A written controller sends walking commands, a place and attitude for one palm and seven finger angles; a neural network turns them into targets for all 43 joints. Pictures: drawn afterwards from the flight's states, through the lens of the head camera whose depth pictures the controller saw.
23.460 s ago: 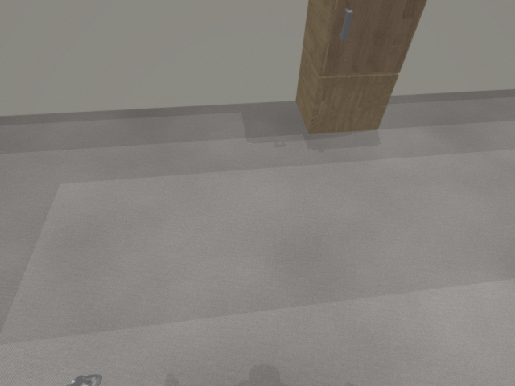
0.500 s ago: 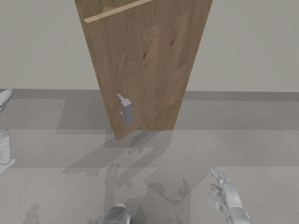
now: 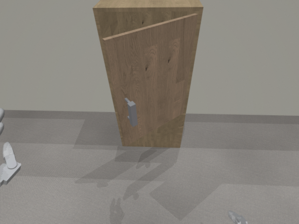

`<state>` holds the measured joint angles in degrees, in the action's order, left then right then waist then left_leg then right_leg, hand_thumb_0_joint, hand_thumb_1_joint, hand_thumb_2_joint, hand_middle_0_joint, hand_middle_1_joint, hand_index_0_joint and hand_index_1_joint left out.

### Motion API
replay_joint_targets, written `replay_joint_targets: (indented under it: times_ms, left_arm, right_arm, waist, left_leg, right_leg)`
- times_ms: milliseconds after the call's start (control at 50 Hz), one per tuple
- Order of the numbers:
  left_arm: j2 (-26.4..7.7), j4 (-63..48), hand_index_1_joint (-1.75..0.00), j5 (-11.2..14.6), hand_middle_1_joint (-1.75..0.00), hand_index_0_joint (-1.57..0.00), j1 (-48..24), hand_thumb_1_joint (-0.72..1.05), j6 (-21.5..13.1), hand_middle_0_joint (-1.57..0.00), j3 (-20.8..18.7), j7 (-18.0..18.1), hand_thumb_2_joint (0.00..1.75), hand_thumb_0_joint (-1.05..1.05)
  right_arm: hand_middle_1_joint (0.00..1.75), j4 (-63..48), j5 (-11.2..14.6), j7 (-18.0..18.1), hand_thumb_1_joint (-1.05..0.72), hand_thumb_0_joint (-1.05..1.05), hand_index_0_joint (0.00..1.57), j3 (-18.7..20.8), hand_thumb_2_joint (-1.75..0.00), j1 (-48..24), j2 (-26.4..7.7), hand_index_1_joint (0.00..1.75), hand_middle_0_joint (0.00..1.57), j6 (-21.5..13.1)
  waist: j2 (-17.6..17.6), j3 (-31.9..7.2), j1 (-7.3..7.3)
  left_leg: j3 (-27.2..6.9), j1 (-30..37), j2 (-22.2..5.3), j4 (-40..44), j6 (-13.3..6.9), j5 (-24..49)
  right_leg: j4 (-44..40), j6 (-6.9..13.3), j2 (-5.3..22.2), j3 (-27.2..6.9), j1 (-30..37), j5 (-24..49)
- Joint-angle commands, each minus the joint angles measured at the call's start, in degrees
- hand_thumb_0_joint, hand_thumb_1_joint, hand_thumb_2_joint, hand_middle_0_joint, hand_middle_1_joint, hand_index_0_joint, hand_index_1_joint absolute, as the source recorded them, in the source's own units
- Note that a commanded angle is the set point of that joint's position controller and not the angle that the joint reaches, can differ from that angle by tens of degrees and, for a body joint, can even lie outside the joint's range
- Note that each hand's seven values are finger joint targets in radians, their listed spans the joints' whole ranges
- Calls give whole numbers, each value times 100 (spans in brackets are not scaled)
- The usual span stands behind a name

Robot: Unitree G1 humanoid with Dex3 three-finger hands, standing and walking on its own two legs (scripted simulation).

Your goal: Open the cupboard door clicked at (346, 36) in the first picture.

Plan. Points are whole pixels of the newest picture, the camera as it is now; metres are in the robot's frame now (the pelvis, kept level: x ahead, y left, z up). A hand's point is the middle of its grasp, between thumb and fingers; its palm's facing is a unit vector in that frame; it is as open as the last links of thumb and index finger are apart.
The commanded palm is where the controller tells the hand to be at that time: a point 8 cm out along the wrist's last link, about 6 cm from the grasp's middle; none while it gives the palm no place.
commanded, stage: stop stepping back and stand still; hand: left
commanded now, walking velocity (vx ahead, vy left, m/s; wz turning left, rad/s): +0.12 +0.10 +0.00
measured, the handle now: (130, 111) +0.60 +0.13 -0.09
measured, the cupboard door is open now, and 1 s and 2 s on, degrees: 39 39 39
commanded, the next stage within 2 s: let the arm hang, fingers relaxed in 0.38 s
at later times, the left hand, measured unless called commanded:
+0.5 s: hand (11, 182) +0.16 +0.28 +0.15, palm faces +0.47 -0.73 -0.50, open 7.4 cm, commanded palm none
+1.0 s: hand out of the picture -0.08 +0.18 -0.18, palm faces +0.16 -0.97 -0.20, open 7.2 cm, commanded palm none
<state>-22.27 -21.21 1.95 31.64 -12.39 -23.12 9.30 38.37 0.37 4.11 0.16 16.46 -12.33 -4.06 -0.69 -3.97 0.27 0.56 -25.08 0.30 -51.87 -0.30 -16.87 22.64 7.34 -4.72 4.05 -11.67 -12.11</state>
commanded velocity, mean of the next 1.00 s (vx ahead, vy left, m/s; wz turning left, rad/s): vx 0.05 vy -0.01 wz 0.00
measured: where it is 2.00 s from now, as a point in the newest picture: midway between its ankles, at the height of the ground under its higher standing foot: outside the picture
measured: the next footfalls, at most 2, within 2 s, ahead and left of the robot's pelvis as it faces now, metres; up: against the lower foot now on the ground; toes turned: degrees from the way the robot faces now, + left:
left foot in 0.32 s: +0.00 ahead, +0.16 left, +0.00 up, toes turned +3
left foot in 0.80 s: +0.01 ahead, +0.13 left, +0.00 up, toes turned +6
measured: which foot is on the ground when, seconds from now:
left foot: up 0.00-0.30, down 0.32-0.48, up 0.50-0.78, down 0.80-1.00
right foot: down 0.00-1.00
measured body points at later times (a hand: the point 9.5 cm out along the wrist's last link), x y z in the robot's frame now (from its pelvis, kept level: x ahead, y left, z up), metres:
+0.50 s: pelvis -0.03 +0.00 -0.02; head -0.05 -0.01 +0.43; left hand +0.13 +0.31 +0.17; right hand +0.13 -0.22 -0.11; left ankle -0.04 +0.15 -0.74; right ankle +0.01 -0.04 -0.74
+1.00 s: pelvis -0.02 +0.00 +0.00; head -0.01 +0.01 +0.45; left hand -0.08 +0.23 -0.16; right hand -0.04 -0.23 -0.16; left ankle -0.03 +0.13 -0.74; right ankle +0.01 -0.04 -0.74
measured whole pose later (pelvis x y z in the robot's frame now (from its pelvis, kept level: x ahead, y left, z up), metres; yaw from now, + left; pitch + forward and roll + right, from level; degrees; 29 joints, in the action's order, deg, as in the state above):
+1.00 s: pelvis -0.02 +0.00 +0.00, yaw +5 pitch -2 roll +0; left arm -10.2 64.4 0.0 18.9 0.5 -1.4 1.2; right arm 63.8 -1.2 2.5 -0.2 20.5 -9.6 1.5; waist -0.1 3.2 1.2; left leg 0.4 -10.7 -1.0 -25.4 0.4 -13.2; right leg 19.9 6.2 -4.7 7.8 -10.0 -9.2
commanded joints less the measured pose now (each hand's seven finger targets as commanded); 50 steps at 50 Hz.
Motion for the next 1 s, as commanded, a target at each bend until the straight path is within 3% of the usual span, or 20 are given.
replay_joint_targets:
  times_ms: [0,80,220,240,300,340,420,440,460,480,500,560,720,740,780,800,820,880,920,980]
  left_arm:
    - [-1023,-747,-30,-98,-30,-20,-744,90,-350,-20,-392,83,90,0]
    - [-1151,-1135,-30,-127,-30,-20,-724,90,-372,-20,-572,107,90,0]
    - [-1069,-1313,-30,-79,-30,-20,-631,90,-282,-20,-572,205,90,0]
    - [-1034,-1339,-30,-74,-30,-20,-646,90,-274,-20,-540,205,90,0]
    - [-979,-1583,-30,-109,-30,-20,-868,90,-290,-20,-553,221,90,0]
    - [-1105,-1319,-30,-102,-30,-20,-572,90,-162,-20,-716,145,90,0]
    - [-1194,-1499,-30,-145,-30,-20,-512,90,-67,-20,-715,99,90,0]
    - [-1174,-1486,-30,-138,-30,-20,-563,90,-75,-20,-660,83,90,0]
    - [182,2787,-30,-558,-30,-20,-522,90,868,-20,1656,-775,90,0]
    - [313,3047,-30,-468,-30,-20,-413,90,1146,-20,1563,-897,90,0]
    - [321,3250,-30,-456,-30,-20,-631,90,1141,-20,1533,-917,90,0]
    - [386,4046,-30,-451,-30,-20,-1042,90,1153,-20,1646,-802,90,0]
    - [319,6651,-30,-305,-30,-20,-1597,90,1152,-20,1893,-790,90,0]
    - [598,6799,-30,-305,-30,-20,-1509,90,1153,-20,1810,-775,90,0]
    - [792,7124,-30,-250,-30,-20,-1331,90,1174,-20,1922,-776,90,0]
    - [812,7272,-30,-269,-30,-20,-1267,90,1150,-20,1956,-764,90,0]
    - [704,7504,-30,-292,-30,-20,-1363,90,1191,-20,1941,-750,90,0]
    - [624,8015,-30,-221,-30,-20,-1297,90,1139,-20,2038,-790,90,0]
    - [584,8249,-30,-221,-30,-20,-1258,90,1111,-20,2064,-766,90,0]
    - [628,8482,-30,-206,-30,-20,-1215,90,1128,-20,2114,-732,90,0]
  right_arm:
    - [30,-897,-9,98,-90,0,20,231,-90,-848,-673,30,20,-420]
    - [30,-948,-49,100,-90,0,20,227,-90,-832,-619,30,20,-440]
    - [30,-1033,-59,143,-90,0,20,240,-90,-602,-593,30,20,-507]
    - [30,-1097,-61,150,-90,0,20,243,-90,-579,-625,30,20,-510]
    - [30,-1183,-37,95,-90,0,20,267,-90,-651,-807,30,20,-550]
    - [30,-1072,-73,106,-90,0,20,182,-90,-801,-511,30,20,-578]
    - [30,-995,-70,79,-90,0,20,149,-90,-850,-690,30,20,-673]
    - [30,-1023,-91,73,-90,0,20,190,-90,-878,-702,30,20,-658]
    - [30,163,-77,-402,-90,0,20,412,-90,-818,-886,30,20,-520]
    - [30,72,-106,-384,-90,0,20,330,-90,-448,-513,30,20,-145]
    - [30,23,-155,-363,-90,0,20,241,-90,-338,-430,30,20,65]
    - [30,-33,-187,-395,-90,0,20,242,-90,-338,-396,30,20,376]
    - [30,1177,-152,-348,-90,0,20,131,-90,162,-93,30,20,544]
    - [30,1333,-210,-302,-90,0,20,158,-90,406,-63,30,20,522]
    - [30,1512,-254,-213,-90,0,20,142,-90,367,-300,30,20,463]
    - [30,1506,-269,-162,-90,0,20,127,-90,243,-436,30,20,458]
    - [30,1653,-232,-176,-90,0,20,108,-90,167,-292,30,20,436]
    - [30,2038,-166,-154,-90,0,20,21,-90,313,-148,30,20,356]
    - [30,2197,-126,-131,-90,0,20,15,-90,460,-161,30,20,366]
    - [30,2403,-130,-121,-90,0,20,14,-90,650,-165,30,20,428]
  waist:
    - [-433,439,-38]
    - [-725,157,12]
    - [-143,4,-65]
    - [18,50,-74]
    - [1112,-43,-41]
    - [1468,358,-107]
    - [679,610,-45]
    - [27,639,-87]
    - [-745,475,-118]
    - [-902,152,-68]
    - [-936,336,15]
    - [-1160,397,4]
    - [15,419,-204]
    - [415,404,-249]
    - [1252,460,-35]
    - [834,379,82]
    - [891,420,73]
    - [948,275,59]
    - [343,377,34]
    - [-107,764,-29]
  left_leg:
    - [148,-309,-50,485,-127,-3]
    - [315,-52,-24,1234,-177,-131]
    - [363,1114,-66,2637,-292,-334]
    - [131,1383,-219,2968,-396,-564]
    - [-2134,1820,-1681,3619,-1046,-794]
    - [-1952,889,-1742,4111,-1046,-1518]
    - [-543,6,-992,2811,-511,-220]
    - [-260,-244,-562,2202,-304,-250]
    - [180,-370,-213,651,15,-204]
    - [-124,-201,-309,182,68,-1696]
    - [-27,-441,-181,-389,45,-1863]
    - [80,-651,-115,-746,63,-1332]
    - [150,1272,-162,1777,-34,-142]
    - [6,1577,-215,2264,-119,184]
    - [-959,1072,-936,3047,-514,121]
    - [-1072,504,-1046,3039,-602,-197]
    - [-856,429,-755,3034,-427,49]
    - [-576,851,-663,3189,-242,697]
    - [-397,968,-574,3117,-188,784]
    - [-315,1098,-481,3164,-174,561]
  right_leg:
    - [-1475,-1030,1762,-1844,-70,-991]
    - [-1577,-878,1770,-1782,262,-1594]
    - [-1235,-506,1597,-1734,-140,-2410]
    - [-953,-595,1395,-1616,-348,-2327]
    - [1456,-976,397,-537,-1152,-846]
    - [2312,-814,404,-420,-1097,-1347]
    - [408,-772,470,-320,340,-377]
    - [29,-556,787,-1074,415,-114]
    - [257,-132,2094,-1961,-259,1292]
    - [-81,131,2398,-2263,-333,1750]
    - [-242,271,2383,-2201,-302,1609]
    - [-43,482,1994,-1427,426,3160]
    - [-1066,-41,1466,-1255,-322,-792]
    - [-966,-290,1414,-1222,-518,-926]
    - [-605,-754,939,-883,-223,-534]
    - [-665,-895,894,-869,332,-252]
    - [-627,-825,939,-893,557,-109]
    - [-539,-550,1052,-773,837,579]
    - [-688,-637,1146,-834,901,782]
    - [-1012,-701,1203,-930,581,134]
